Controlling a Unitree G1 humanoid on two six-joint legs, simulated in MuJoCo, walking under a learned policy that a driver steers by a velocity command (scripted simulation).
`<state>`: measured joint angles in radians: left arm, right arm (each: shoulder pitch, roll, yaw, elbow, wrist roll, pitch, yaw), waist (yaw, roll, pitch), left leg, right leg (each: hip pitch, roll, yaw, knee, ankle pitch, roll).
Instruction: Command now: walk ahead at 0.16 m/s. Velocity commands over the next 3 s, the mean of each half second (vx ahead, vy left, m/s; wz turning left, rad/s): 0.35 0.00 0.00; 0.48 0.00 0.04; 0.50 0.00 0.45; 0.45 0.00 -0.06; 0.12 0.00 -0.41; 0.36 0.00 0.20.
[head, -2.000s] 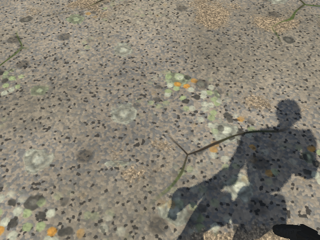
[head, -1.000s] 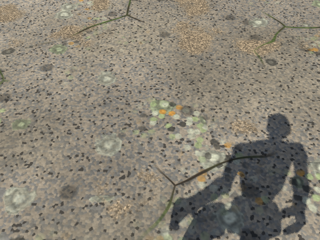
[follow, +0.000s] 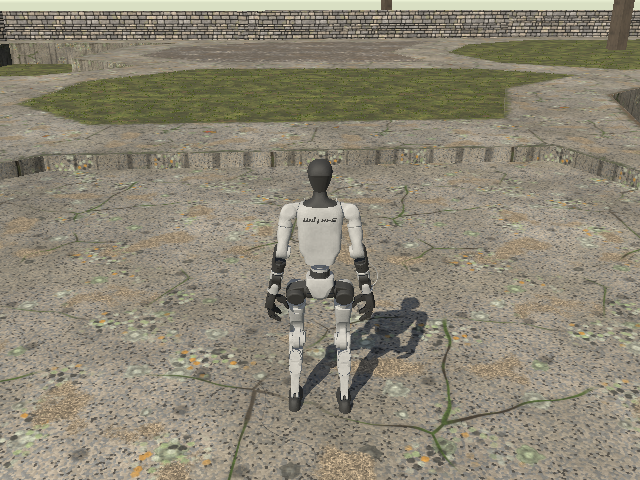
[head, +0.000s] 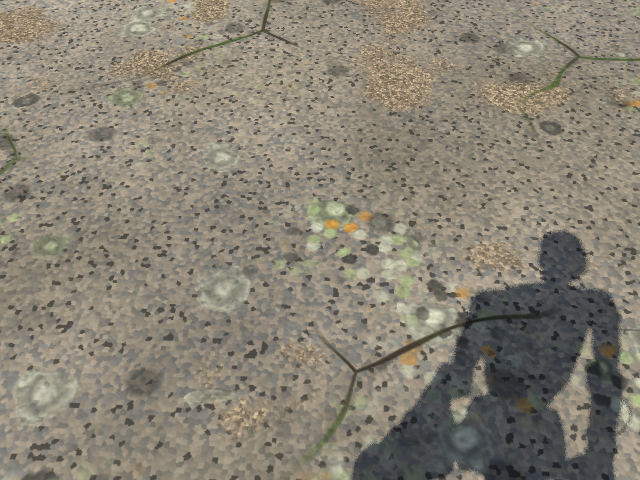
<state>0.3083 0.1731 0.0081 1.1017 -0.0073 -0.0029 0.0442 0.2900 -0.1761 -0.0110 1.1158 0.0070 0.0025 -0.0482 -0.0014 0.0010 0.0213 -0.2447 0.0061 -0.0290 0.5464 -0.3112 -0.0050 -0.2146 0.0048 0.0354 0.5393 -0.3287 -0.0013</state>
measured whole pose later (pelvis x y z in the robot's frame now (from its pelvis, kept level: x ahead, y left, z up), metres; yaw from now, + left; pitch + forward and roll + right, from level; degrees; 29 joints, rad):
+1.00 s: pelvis +0.45 -0.02 +0.01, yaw +2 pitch +1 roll -2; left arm 0.35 0.24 0.04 1.01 0.00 -0.10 0.00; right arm 0.15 -0.25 -0.06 0.88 0.01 -0.08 -0.01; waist 0.05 0.03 -0.01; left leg -0.72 0.14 -0.04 0.79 0.06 0.02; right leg -0.04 0.08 -0.08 0.20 -0.18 -0.06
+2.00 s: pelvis +1.02 +0.11 +0.01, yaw +13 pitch +2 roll +1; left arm 0.33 0.26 0.05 0.83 -0.01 -0.06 -0.01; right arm 0.12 -0.28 -0.05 0.69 -0.02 -0.09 -0.02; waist 0.06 0.03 0.04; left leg -0.64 0.05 -0.09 0.81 -0.17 -0.04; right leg -0.20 0.10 0.10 0.33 -0.16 -0.08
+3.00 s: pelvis +1.29 +0.17 -0.01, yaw +9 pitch +3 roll +0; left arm 0.42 0.28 0.07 0.83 -0.01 -0.06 0.02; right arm 0.11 -0.27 -0.05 0.69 0.02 -0.03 0.07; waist 0.08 0.02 0.01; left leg -0.62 0.04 0.03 0.65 -0.10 0.05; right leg 0.13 -0.05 -0.18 0.24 -0.41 0.05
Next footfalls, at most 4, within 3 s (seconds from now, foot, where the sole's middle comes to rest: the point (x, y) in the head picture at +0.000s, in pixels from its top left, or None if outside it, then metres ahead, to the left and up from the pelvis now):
0.64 right None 0.44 -0.10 -0.77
1.20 left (266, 385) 0.74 0.15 -0.77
1.70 right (314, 270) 1.07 0.05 -0.77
2.18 left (235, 224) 1.24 0.27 -0.77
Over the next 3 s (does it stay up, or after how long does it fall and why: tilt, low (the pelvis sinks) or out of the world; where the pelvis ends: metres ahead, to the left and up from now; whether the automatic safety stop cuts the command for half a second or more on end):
stays up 1.29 0.17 -0.01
